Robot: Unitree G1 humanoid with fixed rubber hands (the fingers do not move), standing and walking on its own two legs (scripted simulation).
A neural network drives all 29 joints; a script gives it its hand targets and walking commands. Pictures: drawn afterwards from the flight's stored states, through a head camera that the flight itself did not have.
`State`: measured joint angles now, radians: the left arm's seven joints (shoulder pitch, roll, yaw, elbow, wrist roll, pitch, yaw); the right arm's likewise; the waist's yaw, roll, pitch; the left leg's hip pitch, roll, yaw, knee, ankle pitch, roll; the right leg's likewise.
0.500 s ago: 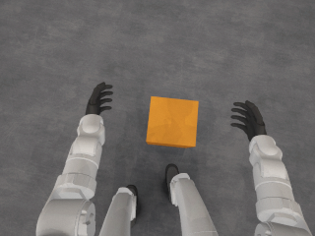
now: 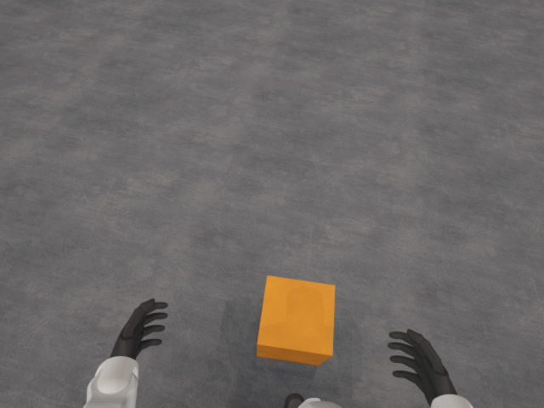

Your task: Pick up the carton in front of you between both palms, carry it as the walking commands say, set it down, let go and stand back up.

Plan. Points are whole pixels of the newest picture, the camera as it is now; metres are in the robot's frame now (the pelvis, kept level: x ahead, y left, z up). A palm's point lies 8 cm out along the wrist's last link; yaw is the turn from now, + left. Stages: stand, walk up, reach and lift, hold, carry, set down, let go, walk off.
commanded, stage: let go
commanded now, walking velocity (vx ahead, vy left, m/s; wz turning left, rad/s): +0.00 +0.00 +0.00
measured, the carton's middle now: (293, 322) +0.37 -0.10 -0.64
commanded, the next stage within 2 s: stand in 0.58 s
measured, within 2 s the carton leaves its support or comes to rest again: neither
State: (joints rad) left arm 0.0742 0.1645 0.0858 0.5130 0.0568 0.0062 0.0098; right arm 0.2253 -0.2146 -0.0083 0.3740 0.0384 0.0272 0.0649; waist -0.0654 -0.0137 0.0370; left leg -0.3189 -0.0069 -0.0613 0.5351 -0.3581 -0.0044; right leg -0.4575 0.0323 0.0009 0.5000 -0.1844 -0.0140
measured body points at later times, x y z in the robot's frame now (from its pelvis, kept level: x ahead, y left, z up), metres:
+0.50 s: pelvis +0.01 +0.02 +0.00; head +0.02 +0.02 +0.45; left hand +0.18 +0.25 -0.07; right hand +0.18 -0.23 -0.07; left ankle -0.06 +0.12 -0.73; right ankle +0.04 -0.11 -0.73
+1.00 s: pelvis +0.02 -0.01 +0.00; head +0.03 -0.03 +0.45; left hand +0.14 +0.30 -0.09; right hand +0.16 -0.29 -0.11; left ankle -0.06 +0.12 -0.73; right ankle +0.04 -0.11 -0.73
